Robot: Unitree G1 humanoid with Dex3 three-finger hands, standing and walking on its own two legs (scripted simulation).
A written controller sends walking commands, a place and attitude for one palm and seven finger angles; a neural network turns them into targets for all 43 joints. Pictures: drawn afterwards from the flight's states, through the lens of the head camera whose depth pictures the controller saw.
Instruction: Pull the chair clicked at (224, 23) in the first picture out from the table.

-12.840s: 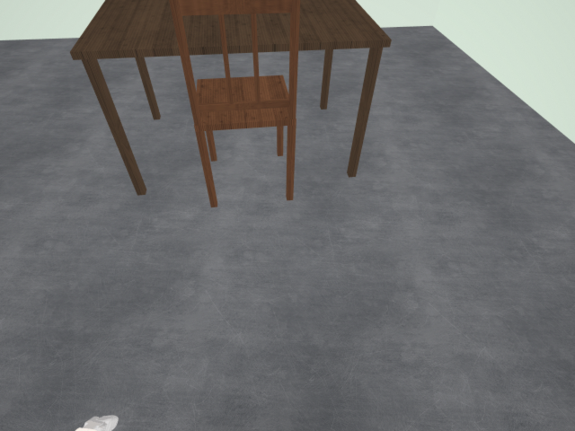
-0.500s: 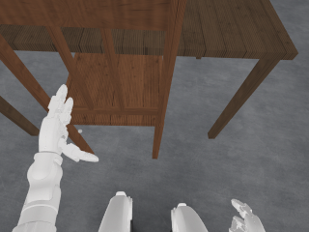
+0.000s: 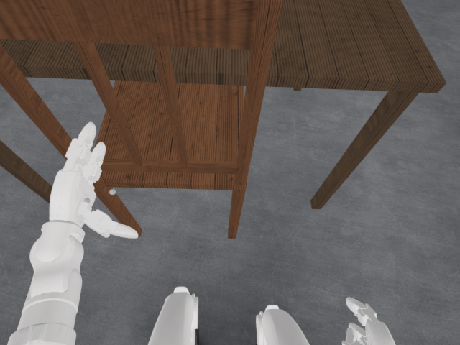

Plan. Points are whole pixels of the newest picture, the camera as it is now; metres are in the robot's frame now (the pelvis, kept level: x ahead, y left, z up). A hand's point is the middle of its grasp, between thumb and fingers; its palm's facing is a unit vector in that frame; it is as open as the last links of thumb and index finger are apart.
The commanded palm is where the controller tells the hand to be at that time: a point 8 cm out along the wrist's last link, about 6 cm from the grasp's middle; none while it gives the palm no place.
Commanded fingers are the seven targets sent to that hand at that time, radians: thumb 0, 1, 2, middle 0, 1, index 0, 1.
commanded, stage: aim the fingers beside a spindle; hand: left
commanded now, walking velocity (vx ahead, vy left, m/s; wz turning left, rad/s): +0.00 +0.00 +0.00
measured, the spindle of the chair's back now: (117, 116) +0.50 +0.22 +0.06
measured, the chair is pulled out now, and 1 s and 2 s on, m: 0.00 0.00 0.00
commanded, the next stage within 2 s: none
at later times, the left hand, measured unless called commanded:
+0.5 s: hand (128, 209) +0.34 +0.18 +0.01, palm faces -0.04 -1.00 -0.03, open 16.9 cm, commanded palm +0.33 +0.24 +0.03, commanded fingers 0.00 -0.50 0.30 -0.06 -0.08 -0.06 -0.08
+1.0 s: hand (107, 191) +0.35 +0.21 +0.04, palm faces +0.05 -0.99 -0.09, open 16.9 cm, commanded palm +0.33 +0.25 +0.02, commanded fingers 0.00 -0.50 0.30 -0.06 -0.08 -0.06 -0.08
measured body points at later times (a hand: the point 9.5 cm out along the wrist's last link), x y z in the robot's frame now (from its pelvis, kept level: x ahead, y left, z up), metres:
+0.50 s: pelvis +0.00 +0.01 +0.00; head +0.11 +0.02 +0.44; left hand +0.33 +0.23 +0.02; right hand +0.14 -0.25 -0.10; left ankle +0.07 +0.12 -0.62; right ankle -0.01 -0.13 -0.62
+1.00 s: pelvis +0.00 +0.00 +0.00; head +0.10 +0.01 +0.44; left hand +0.35 +0.26 +0.05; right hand +0.13 -0.26 -0.11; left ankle +0.07 +0.12 -0.62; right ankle -0.01 -0.13 -0.62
